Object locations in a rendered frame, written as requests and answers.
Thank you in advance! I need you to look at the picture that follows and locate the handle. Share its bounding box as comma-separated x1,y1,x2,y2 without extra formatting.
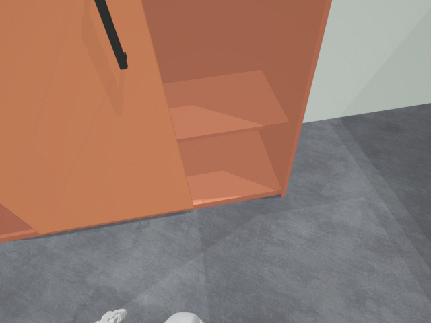
94,0,128,70

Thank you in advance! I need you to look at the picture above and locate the wardrobe door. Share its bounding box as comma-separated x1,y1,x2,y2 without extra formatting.
0,203,33,235
0,0,194,234

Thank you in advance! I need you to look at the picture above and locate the left robot hand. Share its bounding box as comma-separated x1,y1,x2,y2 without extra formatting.
95,309,127,323

